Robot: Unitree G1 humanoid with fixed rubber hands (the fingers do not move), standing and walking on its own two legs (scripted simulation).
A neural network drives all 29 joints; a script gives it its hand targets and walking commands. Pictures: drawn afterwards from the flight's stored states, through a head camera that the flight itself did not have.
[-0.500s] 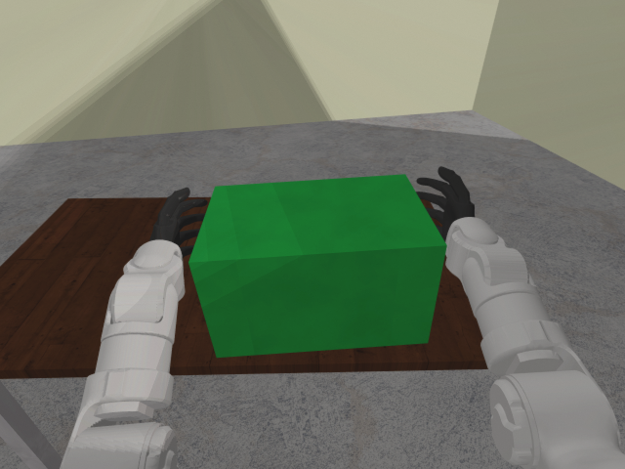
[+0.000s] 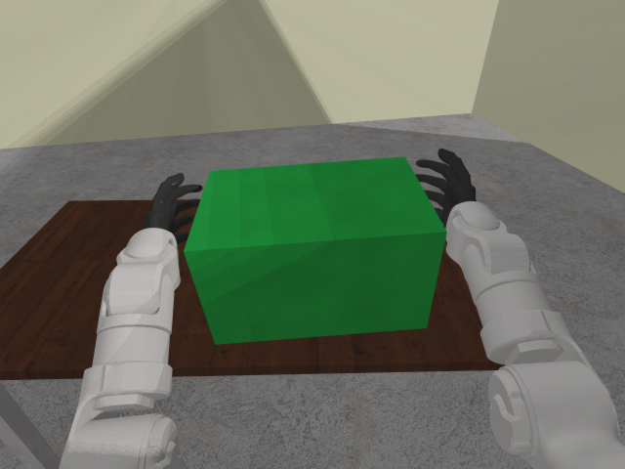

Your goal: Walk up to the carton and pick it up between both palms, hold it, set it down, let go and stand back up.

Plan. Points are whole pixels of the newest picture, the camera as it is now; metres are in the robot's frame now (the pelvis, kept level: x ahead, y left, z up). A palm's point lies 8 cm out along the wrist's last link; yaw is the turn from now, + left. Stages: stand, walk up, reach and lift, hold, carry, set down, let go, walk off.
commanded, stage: set down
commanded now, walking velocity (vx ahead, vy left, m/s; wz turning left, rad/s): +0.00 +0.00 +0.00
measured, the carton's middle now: (314, 246) +0.39 +0.00 +0.16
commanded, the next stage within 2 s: none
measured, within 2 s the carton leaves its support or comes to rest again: neither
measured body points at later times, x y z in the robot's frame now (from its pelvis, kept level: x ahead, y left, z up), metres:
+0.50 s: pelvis +0.02 +0.00 +0.00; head -0.01 +0.00 +0.45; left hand +0.41 +0.19 +0.14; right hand +0.42 -0.18 +0.17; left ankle +0.05 +0.10 -0.74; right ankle +0.03 -0.14 -0.74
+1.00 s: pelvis +0.02 +0.00 +0.00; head +0.00 +0.00 +0.45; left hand +0.42 +0.18 +0.13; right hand +0.42 -0.19 +0.16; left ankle +0.05 +0.10 -0.74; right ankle +0.03 -0.14 -0.74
